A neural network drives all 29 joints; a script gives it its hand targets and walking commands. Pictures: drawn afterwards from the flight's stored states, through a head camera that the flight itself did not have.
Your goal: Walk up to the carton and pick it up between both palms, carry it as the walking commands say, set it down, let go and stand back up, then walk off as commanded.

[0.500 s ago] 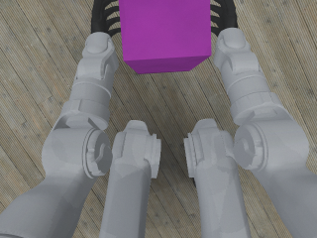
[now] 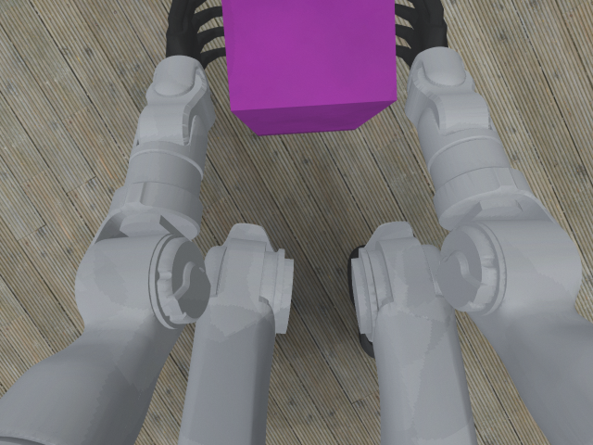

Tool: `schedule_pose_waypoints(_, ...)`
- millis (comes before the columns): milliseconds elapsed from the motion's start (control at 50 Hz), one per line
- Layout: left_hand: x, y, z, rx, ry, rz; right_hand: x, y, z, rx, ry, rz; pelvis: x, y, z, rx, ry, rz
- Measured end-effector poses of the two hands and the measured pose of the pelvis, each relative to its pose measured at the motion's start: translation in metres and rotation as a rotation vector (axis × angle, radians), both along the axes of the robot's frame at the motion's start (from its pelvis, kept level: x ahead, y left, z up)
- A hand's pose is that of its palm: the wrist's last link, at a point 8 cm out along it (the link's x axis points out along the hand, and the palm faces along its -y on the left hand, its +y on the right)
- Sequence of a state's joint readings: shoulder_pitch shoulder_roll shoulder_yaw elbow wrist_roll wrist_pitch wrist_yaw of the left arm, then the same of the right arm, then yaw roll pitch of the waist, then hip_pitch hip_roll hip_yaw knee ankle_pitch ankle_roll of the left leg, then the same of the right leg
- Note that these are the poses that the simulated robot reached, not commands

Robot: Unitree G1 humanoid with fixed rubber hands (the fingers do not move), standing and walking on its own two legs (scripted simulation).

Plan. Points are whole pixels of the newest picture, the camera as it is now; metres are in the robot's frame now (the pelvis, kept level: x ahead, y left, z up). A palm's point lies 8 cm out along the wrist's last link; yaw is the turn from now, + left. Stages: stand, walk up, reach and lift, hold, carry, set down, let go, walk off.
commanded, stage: set down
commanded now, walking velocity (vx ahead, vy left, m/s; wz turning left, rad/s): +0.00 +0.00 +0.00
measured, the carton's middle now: (305, 68) +0.52 +0.01 -0.24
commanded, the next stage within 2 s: none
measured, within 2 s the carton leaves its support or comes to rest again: neither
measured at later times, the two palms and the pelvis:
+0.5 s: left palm (188, 56) +0.51 +0.14 -0.16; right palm (424, 49) +0.52 -0.12 -0.16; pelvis +0.00 +0.00 +0.00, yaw +0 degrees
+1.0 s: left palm (160, 50) +0.52 +0.16 -0.14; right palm (456, 36) +0.53 -0.15 -0.14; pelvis +0.00 +0.00 +0.02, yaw +0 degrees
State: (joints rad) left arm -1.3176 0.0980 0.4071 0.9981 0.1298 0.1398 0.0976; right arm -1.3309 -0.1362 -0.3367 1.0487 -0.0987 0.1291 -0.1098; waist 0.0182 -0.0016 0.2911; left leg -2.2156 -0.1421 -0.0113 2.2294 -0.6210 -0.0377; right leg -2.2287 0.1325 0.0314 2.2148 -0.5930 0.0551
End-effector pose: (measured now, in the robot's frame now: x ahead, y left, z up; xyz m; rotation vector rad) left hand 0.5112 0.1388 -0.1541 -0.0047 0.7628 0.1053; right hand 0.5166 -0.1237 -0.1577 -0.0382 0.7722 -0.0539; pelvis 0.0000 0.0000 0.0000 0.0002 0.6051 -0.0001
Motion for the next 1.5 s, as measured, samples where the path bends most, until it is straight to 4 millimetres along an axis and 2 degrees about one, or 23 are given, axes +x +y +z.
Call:
schedule_pose_waypoints(540, 0.003, 0.001, -0.005, 0.015, -0.027, -0.047, 0.002, -0.001, -0.005, -0.002, -0.029, 0.027, -0.003, 0.0, -0.003, 0.0, -0.015, 0.001)
schedule_pose_waypoints(740, -0.008, 0.032, -0.019, 0.062, -0.01, 0.002, -0.001, -0.033, -0.015, -0.039, -0.033, -0.024, -0.001, -0.001, 0.007, 0.003, 0.028, 0.003)
schedule_pose_waypoints(860, -0.003, 0.035, -0.014, 0.056, -0.035, 0.003, 0.005, -0.035, -0.008, -0.033, -0.06, -0.017, 0.0, -0.001, 0.007, 0.001, 0.051, 0.006)
schedule_pose_waypoints(940, 0.004, 0.028, -0.001, 0.046, -0.07, 0.003, 0.009, -0.029, 0.005, -0.022, -0.094, -0.015, 0.0, -0.001, 0.011, 0.0, 0.064, 0.008)
schedule_pose_waypoints(1040, 0.006, 0.023, 0.027, 0.044, -0.093, 0.009, 0.009, -0.024, 0.031, -0.019, -0.119, -0.021, 0.001, 0.0, 0.026, -0.003, 0.079, 0.007)
schedule_pose_waypoints(1280, 0.006, 0.028, 0.105, 0.051, -0.108, 0.026, 0.008, -0.031, 0.111, -0.044, -0.131, -0.037, 0.003, 0.001, 0.081, -0.002, 0.146, 0.005)
schedule_pose_waypoints(1500, 0.004, 0.031, 0.168, 0.055, -0.123, 0.027, 0.008, -0.033, 0.174, -0.046, -0.145, -0.041, 0.01, 0.001, 0.135, -0.005, 0.179, 0.006)
